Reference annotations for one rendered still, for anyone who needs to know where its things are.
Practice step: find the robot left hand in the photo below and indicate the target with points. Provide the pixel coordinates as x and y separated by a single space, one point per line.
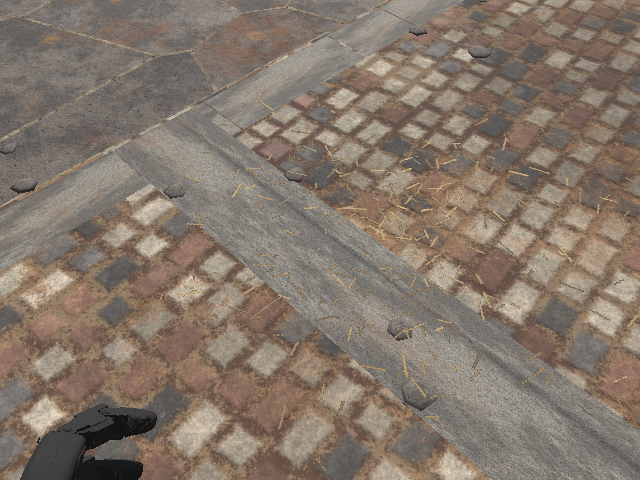
60 454

